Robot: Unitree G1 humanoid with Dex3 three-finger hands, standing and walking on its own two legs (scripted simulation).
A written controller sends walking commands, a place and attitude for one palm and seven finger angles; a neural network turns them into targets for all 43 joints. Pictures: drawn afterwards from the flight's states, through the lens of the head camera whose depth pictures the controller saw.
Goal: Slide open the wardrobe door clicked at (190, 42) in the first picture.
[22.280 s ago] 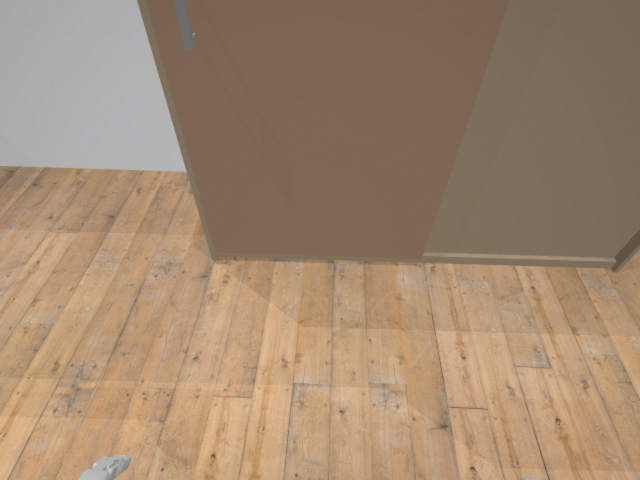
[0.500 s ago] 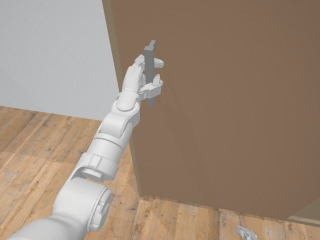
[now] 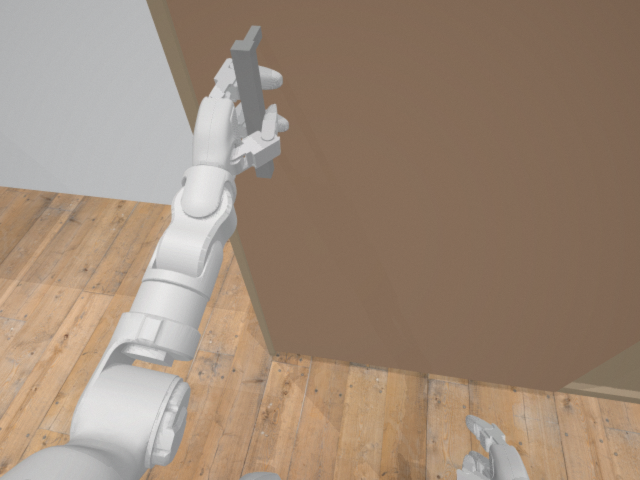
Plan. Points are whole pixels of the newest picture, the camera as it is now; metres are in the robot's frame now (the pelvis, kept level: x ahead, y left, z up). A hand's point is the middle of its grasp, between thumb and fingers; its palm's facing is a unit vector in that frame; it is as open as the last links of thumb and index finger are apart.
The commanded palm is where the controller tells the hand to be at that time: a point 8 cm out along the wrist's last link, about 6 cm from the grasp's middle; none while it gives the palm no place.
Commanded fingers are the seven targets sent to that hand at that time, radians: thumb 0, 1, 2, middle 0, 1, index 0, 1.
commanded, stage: step sideways, sliding the door along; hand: left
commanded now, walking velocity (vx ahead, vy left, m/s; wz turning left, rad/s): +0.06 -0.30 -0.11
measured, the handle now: (260, 108) +0.48 +0.12 +0.20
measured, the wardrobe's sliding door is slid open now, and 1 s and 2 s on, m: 0.00 0.09 0.29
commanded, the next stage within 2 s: none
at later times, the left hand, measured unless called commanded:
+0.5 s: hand (289, 137) +0.44 +0.08 +0.19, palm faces +0.27 -0.96 -0.07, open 6.2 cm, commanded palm +0.41 +0.05 +0.19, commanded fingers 0.00 0.90 0.90 -0.45 -1.40 -0.45 -1.40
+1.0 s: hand (365, 142) +0.44 -0.01 +0.19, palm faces +0.36 -0.93 +0.00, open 6.6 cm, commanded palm +0.40 -0.05 +0.19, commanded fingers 0.00 0.90 0.90 -0.45 -1.40 -0.45 -1.40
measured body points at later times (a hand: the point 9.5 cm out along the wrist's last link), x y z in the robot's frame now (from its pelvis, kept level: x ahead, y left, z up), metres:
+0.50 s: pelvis +0.04 -0.12 +0.00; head +0.13 -0.10 +0.44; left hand +0.42 +0.13 +0.19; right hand +0.29 -0.26 -0.10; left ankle +0.02 +0.10 -0.72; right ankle +0.06 -0.28 -0.72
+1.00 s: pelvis +0.12 -0.19 +0.00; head +0.20 -0.18 +0.44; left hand +0.41 +0.04 +0.19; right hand +0.38 -0.32 -0.09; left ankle +0.05 -0.05 -0.72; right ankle +0.17 -0.33 -0.71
